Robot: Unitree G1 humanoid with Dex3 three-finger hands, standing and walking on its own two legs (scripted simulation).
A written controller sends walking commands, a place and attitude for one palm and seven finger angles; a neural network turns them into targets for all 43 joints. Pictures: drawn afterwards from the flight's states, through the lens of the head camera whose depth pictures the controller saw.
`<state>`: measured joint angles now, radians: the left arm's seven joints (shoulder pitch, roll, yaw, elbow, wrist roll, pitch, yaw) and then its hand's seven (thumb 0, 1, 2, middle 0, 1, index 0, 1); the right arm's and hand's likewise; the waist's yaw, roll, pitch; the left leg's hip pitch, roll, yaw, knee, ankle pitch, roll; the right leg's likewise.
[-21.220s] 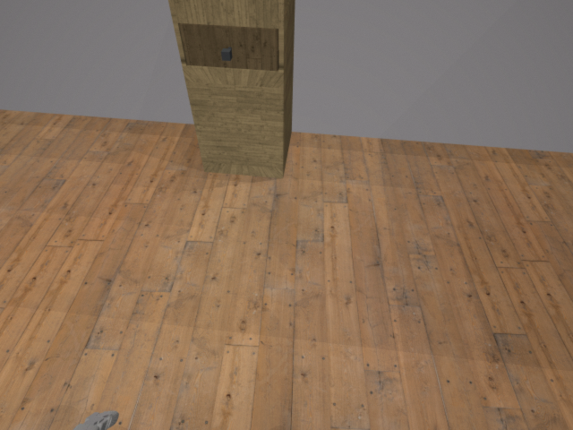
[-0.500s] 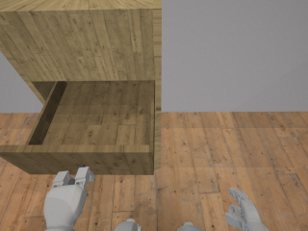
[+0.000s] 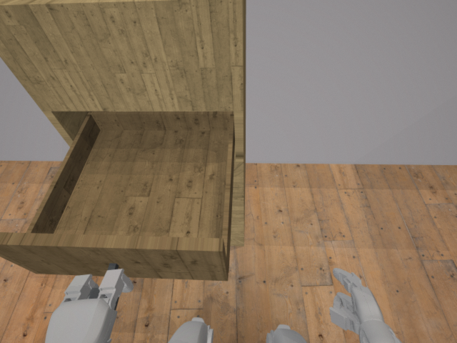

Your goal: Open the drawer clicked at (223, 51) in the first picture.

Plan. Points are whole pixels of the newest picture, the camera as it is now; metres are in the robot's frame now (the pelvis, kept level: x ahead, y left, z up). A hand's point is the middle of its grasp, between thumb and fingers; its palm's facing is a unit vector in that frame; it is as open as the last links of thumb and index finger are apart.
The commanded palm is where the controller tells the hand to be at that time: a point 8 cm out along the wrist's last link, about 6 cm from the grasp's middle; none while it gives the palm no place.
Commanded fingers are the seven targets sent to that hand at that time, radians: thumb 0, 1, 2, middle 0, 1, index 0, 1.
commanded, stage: pull the drawer open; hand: left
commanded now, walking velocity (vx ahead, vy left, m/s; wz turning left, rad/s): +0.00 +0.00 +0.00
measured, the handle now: (107, 289) +0.20 +0.23 -0.01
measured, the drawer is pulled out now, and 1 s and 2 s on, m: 0.30 0.30 0.30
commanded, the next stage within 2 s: open the thumb to release the handle in 0.20 s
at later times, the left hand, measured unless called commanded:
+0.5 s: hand (98, 329) +0.14 +0.23 -0.02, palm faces -0.06 -0.10 -0.99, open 7.1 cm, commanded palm +0.12 +0.23 +0.03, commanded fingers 0.00 0.13 0.57 -0.34 -1.27 -0.34 -1.27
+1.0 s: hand (97, 332) +0.14 +0.23 -0.02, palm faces -0.06 -0.13 -0.99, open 13.7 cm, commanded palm +0.12 +0.23 +0.03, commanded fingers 0.00 -0.50 0.30 -0.30 -1.20 -0.30 -1.20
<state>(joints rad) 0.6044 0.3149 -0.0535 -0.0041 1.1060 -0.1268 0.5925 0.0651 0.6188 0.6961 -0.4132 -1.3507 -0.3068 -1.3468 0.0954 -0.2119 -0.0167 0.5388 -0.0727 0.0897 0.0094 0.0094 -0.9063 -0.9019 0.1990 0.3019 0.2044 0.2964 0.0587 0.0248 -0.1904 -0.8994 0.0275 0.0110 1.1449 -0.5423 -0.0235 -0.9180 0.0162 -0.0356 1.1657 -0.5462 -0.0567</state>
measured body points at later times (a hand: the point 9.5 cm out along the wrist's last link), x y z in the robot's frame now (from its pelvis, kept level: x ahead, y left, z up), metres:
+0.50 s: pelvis +0.00 +0.00 -0.01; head +0.06 -0.03 +0.44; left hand +0.14 +0.23 +0.03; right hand +0.21 -0.22 -0.12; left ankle +0.01 +0.14 -0.65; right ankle +0.01 -0.09 -0.65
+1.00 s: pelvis -0.01 +0.00 +0.00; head +0.05 -0.02 +0.44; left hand +0.14 +0.23 +0.03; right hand +0.21 -0.21 -0.10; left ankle +0.01 +0.14 -0.65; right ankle +0.01 -0.09 -0.65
